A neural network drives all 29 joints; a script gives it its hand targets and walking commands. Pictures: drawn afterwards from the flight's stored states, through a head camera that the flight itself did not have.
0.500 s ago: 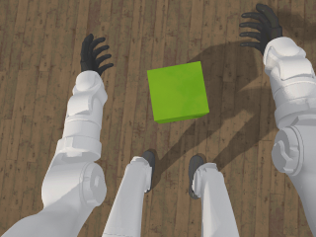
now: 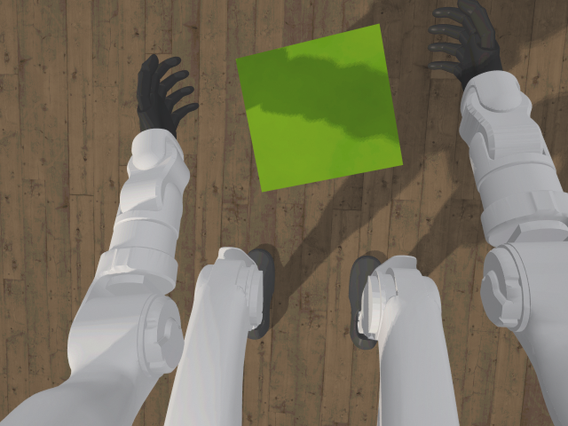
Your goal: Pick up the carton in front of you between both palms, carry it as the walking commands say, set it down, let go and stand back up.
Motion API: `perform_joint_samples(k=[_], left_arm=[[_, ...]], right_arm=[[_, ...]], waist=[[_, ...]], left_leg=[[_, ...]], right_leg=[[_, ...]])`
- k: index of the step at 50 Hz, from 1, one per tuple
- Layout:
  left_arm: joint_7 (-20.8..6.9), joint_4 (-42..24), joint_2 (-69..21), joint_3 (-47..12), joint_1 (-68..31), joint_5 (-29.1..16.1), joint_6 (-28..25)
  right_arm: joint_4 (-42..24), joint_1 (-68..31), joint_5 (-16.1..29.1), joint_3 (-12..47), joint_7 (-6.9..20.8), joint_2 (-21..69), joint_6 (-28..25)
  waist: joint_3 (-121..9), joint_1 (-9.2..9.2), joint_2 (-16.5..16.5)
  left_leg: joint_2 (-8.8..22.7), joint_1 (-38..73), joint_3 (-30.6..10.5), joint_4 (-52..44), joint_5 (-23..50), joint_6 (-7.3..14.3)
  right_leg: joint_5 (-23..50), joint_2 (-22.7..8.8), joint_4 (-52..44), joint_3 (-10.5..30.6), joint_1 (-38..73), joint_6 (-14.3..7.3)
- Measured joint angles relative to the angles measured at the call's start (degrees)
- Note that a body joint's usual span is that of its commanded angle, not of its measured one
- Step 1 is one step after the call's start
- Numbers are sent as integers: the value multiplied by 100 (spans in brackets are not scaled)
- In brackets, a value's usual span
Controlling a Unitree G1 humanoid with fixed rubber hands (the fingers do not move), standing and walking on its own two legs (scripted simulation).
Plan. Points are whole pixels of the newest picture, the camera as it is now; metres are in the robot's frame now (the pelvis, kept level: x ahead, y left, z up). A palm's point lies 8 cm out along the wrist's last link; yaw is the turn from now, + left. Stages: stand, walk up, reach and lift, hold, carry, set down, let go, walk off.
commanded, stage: reach and lift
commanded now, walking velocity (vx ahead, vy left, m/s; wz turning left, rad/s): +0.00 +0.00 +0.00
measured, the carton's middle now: (319, 124) +0.49 -0.02 -0.37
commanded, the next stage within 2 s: none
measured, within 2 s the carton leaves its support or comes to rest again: leaves its support in 1.22 s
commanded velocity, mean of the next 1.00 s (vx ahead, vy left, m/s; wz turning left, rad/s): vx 0.00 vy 0.00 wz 0.00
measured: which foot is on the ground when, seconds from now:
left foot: down 0.00-1.00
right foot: down 0.00-1.00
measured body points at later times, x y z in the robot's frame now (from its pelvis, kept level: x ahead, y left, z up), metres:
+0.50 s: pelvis -0.04 +0.01 -0.12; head +0.34 -0.03 +0.11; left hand +0.50 +0.19 -0.31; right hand +0.53 -0.19 -0.33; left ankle +0.10 +0.13 -0.46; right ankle +0.08 -0.11 -0.46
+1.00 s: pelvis -0.03 +0.00 -0.12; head +0.34 -0.04 +0.13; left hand +0.50 +0.14 -0.29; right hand +0.54 -0.16 -0.31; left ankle +0.10 +0.13 -0.46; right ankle +0.08 -0.11 -0.46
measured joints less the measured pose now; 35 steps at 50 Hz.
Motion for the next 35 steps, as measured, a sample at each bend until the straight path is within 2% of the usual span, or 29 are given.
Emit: perform_joint_samples(k=[4, 7, 14, 18, 24, 29, 32, 35], left_arm=[[163, -83, 174, -337, -264, -364, 124], [255, 75, 250, -475, -589, -511, 224], [279, 934, 334, -558, -1481, -570, 230], [232, 1438, 447, -672, -1901, -612, 130], [183, 1806, 764, -992, -2300, -1112, -61], [260, 1776, 802, -1229, -2332, -1427, -125], [291, 1723, 722, -1257, -2221, -1452, -151], [275, 1779, 591, -1153, -2097, -1289, -165]], right_arm=[[-22, -299, 400, 320, -50, -285, 75], [240, -667, 606, 495, -50, -448, 140], [1204, -1555, 849, 748, 14, -604, 90], [1544, -1860, 911, 853, 21, -651, -37], [1494, -1958, 1027, 1135, -67, -711, -214], [1207, -1914, 1121, 1311, -114, -736, -231], [1159, -1820, 1098, 1303, -122, -680, -210], [1289, -1742, 1021, 1209, -91, -583, -192]], waist=[[451, 4, 51], [787, 15, 63], [1512, 33, 79], [1901, 40, 151], [2307, 14, 361], [2395, -17, 469], [2273, -34, 448], [2090, -43, 370]], left_leg=[[-24, -385, -18, 717, -50, -2], [-38, -562, -19, 1135, -41, -9], [-69, -820, -11, 1807, 15, -26], [-94, -931, -11, 2103, 12, -36], [-175, -1034, 5, 2448, -45, -54], [-227, -1053, 1, 2619, -123, -57], [-243, -1032, -5, 2643, -179, -60], [-236, -1014, -5, 2607, -218, -62]], right_leg=[[-50, -10, 697, -7, -367, 12], [-40, -13, 1112, -2, -542, 15], [12, -24, 1798, 18, -809, 3], [-1, -40, 2100, 23, -915, 0], [-126, -111, 2486, 49, -991, -1], [-252, -159, 2671, 49, -977, 2], [-324, -175, 2700, 44, -946, 1], [-358, -170, 2667, 43, -936, -5]])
